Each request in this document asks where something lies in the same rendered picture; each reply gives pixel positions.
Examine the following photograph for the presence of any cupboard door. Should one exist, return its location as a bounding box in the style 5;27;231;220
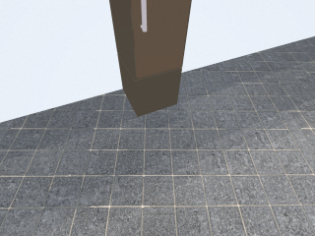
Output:
131;0;191;79

